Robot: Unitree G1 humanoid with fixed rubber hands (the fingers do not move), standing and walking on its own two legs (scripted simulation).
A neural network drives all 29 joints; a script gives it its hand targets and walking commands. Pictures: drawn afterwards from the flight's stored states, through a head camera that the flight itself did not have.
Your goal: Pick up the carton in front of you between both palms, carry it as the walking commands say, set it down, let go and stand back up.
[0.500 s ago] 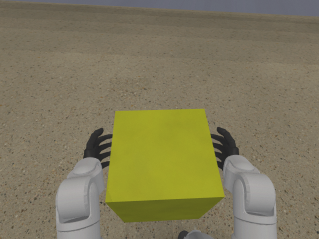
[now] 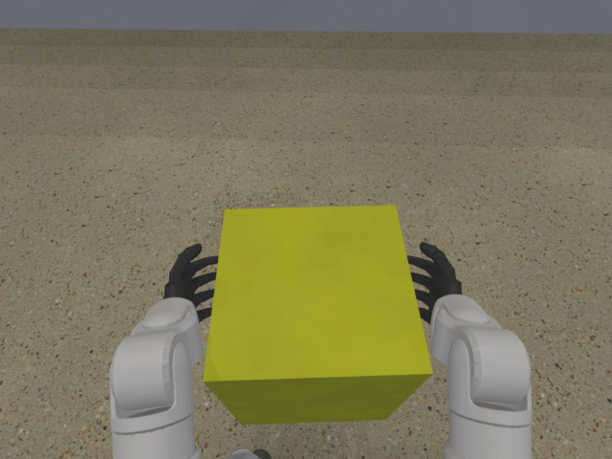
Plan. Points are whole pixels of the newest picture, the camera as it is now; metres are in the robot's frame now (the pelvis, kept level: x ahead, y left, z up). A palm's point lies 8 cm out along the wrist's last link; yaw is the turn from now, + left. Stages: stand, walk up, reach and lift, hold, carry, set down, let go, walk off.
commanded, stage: carry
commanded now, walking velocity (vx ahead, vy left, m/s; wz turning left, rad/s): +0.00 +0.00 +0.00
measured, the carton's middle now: (312, 323) +0.29 +0.00 +0.02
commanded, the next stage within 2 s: none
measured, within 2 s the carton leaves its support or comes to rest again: neither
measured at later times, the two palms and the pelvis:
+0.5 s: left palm (208, 178) +0.50 +0.15 +0.10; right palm (402, 179) +0.49 -0.15 +0.09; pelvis +0.23 +0.01 +0.00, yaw -1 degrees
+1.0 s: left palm (216, 172) +0.53 +0.14 +0.08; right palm (399, 167) +0.52 -0.16 +0.08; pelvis +0.26 -0.01 -0.01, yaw +0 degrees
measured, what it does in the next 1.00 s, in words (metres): walks ahead: left foot, then right foot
